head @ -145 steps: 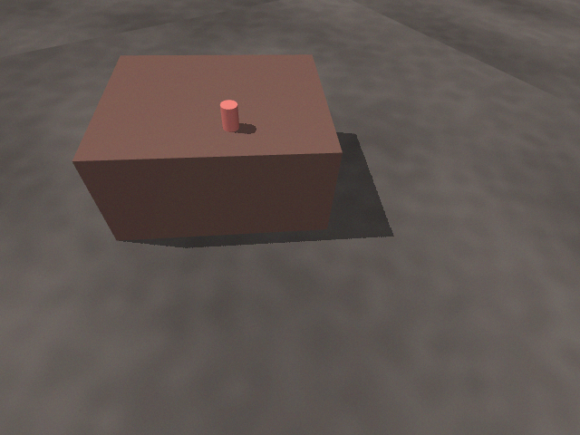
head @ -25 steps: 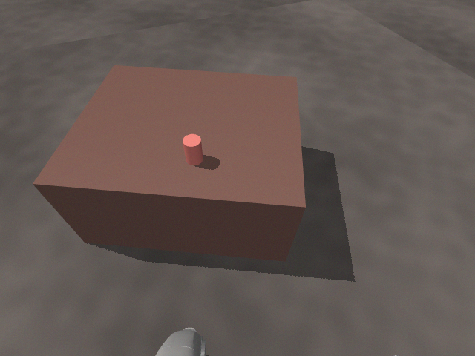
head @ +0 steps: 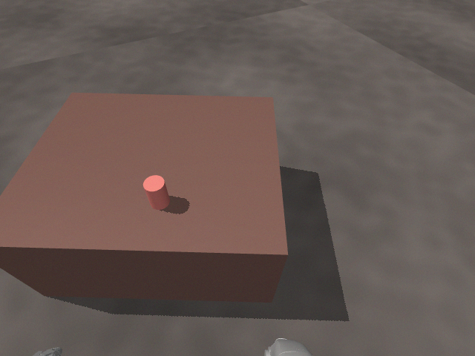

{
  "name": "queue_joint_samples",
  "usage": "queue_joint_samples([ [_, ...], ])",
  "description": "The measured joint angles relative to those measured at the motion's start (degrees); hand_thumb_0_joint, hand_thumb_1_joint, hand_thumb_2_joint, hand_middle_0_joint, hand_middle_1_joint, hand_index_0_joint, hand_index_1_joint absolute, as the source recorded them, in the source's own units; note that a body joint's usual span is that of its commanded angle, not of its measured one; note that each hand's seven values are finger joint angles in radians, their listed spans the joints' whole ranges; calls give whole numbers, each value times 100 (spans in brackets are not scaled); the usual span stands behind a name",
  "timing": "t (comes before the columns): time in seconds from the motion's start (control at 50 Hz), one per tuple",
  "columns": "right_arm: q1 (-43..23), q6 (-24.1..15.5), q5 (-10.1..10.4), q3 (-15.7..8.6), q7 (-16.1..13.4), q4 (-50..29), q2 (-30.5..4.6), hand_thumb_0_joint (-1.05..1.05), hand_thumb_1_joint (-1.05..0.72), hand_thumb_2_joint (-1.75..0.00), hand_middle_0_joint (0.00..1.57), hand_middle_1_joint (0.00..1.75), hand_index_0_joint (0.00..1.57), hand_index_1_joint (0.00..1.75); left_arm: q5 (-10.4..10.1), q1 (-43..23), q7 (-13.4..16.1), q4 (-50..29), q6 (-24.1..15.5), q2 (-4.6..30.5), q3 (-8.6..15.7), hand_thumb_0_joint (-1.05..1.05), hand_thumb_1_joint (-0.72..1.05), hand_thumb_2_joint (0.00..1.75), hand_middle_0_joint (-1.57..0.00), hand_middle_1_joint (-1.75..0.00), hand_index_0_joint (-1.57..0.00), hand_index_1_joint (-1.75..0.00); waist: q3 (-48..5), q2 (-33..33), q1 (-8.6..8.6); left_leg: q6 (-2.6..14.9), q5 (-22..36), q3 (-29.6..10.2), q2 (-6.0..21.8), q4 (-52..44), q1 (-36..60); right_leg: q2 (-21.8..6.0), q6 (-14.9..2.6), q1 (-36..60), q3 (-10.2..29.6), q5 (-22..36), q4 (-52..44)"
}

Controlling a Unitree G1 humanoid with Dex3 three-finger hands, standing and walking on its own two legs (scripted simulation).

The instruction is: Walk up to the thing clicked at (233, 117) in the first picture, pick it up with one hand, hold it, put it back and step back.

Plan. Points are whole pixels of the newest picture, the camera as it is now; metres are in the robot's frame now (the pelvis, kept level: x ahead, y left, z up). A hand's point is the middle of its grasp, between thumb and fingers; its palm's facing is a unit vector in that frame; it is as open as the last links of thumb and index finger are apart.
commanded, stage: walk up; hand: left
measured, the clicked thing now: (157, 192) +0.61 +0.23 -0.25
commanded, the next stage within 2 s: stand in 1.62 s
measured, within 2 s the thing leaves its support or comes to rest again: neither
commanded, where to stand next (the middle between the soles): +0.13 +0.02 m, yaw -1 degrees
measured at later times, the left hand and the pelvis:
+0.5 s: hand out of the picture +0.13 +0.28 -0.15, palm faces -0.02 -0.93 -0.37, open 7.4 cm; pelvis +0.07 +0.01 +0.01, yaw +1 degrees
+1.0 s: hand (81, 335) +0.18 +0.28 -0.12, palm faces -0.03 -0.93 -0.37, open 7.4 cm; pelvis +0.09 +0.02 +0.03, yaw +0 degrees
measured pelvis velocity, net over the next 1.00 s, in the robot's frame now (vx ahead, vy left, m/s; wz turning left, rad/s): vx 0.09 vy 0.02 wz -0.01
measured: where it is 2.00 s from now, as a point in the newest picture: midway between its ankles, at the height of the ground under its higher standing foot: outside the picture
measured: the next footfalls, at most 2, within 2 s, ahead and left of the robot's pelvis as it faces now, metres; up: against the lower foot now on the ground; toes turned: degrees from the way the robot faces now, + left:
left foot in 0.30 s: +0.18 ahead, +0.14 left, +0.00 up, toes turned +2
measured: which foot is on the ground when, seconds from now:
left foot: up 0.00-0.28, down 0.30-1.00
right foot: down 0.00-1.00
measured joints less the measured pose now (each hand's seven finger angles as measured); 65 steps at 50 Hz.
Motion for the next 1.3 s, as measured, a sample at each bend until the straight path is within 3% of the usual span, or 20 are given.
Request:
queue_joint_samples([
  [0.04, -102, 102, 10, 8, -43, 127, 12, 1, -91, -90, 20, 30, 20, 30, -43, 1, 56, -27, -26, -59, -49, 1, 90, 89, -20, -30, -21, -30, 36, 75, 79, -2, -40, -152, -211, 948, -445, 12, -34, 103, -42, -167, 53],
  [0.08, -205, 112, 38, 20, -39, 170, 4, 1, -91, -90, 20, 30, 20, 30, -77, 42, 102, -30, -37, -138, -124, 1, 90, 89, -20, -30, -21, -30, 82, 177, 137, -17, 156, -116, -265, 1263, -807, 36, -59, 298, -80, -165, -153],
  [0.2, -522, 143, 19, 46, 2, 120, 140, 1, -91, -90, 20, 30, 20, 30, -72, 236, 253, 4, -30, -154, -264, 1, 90, 89, -20, -30, -21, -30, 226, 160, 270, -113, 630, 33, -179, 125, -1203, 41, -29, 621, -52, -197, -475],
  [0.3, -814, 177, 48, 56, -35, 191, 242, 1, -91, -90, 20, 30, 20, 30, -122, 142, 352, 147, 132, -125, -364, 1, 90, 89, -20, -31, -21, -30, 295, 43, 308, -25, 1455, 101, -255, -1031, -777, -27, 89, 499, -4, -593, 39],
  [0.34, -929, 158, 14, 55, -73, 261, 320, 1, -91, -90, 20, 30, 20, 30, -161, -23, 385, 231, 223, -113, -379, 1, 90, 89, -20, -30, -21, -30, 330, -116, 289, -164, 1337, 134, -378, -1062, -722, -155, 114, 384, 48, -786, 358],
  [0.4, -1127, 205, 47, 144, -63, 356, 403, 1, -91, -90, 20, 30, 20, 30, -196, -249, 430, 384, 303, -163, -415, 1, 90, 89, -20, -30, -21, -30, 340, -156, 287, -155, 1180, 119, -336, -843, -779, -5, 4, 408, 180, -1137, 421],
  [0.44, -1242, 259, 59, 201, -62, 436, 464, 1, -91, -90, 20, 30, 20, 30, -181, -343, 423, 532, 291, -199, -432, 1, 90, 89, -20, -30, -21, -30, 280, -146, 255, -176, 1139, 67, -293, -813, -757, 62, 61, 539, 157, -725, 180],
  [0.52, -1448, 308, 89, 283, -45, 641, 560, 1, -91, -90, 20, 30, 20, 30, -121, -446, 386, 814, 263, -271, -478, 1, 90, 89, -20, -30, -21, -30, 114, -155, 228, -208, 1190, 59, -278, -1035, -618, 78, 195, 724, 140, -653, -137],
  [0.84, -1864, 286, 108, 291, -37, 1462, 532, 1, -91, -90, 20, 30, 20, 30, -125, -998, 375, 1562, 261, -296, -488, 1, 90, 89, -20, -30, -21, -30, 37, -84, 189, -201, 1666, 168, -311, -2218, 102, 73, 246, 1419, 195, -112, -1372],
  [1.3, -1572, 285, 43, 232, -54, 1879, 607, 1, -91, -90, 20, 30, 20, 30, -64, -1227, 323, 1811, 364, -457, -412, 1, 90, 89, -20, -30, -21, -30, -97, -173, 26, -172, 1953, 245, -377, -2913, 482, 23, 296, 1790, 239, 222, -2104],
])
